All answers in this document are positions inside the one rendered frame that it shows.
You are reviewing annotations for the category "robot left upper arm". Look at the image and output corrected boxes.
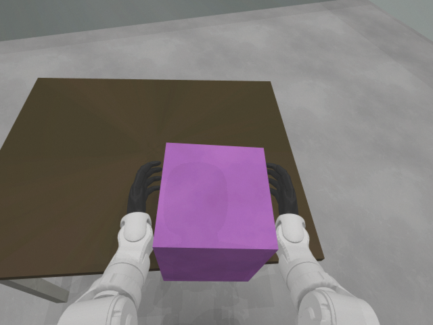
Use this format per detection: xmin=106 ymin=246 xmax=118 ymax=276
xmin=58 ymin=295 xmax=137 ymax=325

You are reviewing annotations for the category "robot right upper arm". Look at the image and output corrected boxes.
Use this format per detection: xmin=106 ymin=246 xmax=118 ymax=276
xmin=298 ymin=289 xmax=379 ymax=325

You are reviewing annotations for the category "left robot forearm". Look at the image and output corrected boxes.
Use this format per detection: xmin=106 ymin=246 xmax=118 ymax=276
xmin=57 ymin=212 xmax=154 ymax=325

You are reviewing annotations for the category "left robot hand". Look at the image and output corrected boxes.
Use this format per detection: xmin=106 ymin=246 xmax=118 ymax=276
xmin=127 ymin=161 xmax=162 ymax=214

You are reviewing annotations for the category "right robot forearm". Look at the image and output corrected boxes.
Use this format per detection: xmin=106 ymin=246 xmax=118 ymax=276
xmin=275 ymin=213 xmax=380 ymax=324

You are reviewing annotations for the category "carton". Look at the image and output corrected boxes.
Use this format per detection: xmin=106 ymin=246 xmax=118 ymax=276
xmin=152 ymin=143 xmax=279 ymax=282

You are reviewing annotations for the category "table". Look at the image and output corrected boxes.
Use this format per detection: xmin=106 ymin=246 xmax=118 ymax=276
xmin=0 ymin=78 xmax=325 ymax=303

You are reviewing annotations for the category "right robot hand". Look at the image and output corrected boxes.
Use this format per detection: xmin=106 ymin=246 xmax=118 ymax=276
xmin=266 ymin=162 xmax=298 ymax=215

